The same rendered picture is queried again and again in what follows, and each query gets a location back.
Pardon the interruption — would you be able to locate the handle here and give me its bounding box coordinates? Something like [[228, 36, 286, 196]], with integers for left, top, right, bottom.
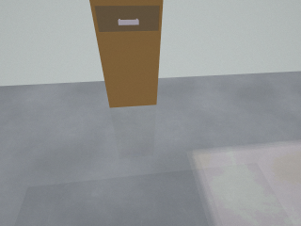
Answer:
[[118, 18, 139, 25]]

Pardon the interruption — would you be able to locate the drawer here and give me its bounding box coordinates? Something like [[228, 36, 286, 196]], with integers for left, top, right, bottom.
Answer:
[[94, 5, 159, 32]]

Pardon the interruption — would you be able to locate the cabinet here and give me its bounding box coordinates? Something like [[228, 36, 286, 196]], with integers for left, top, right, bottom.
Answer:
[[89, 0, 164, 108]]

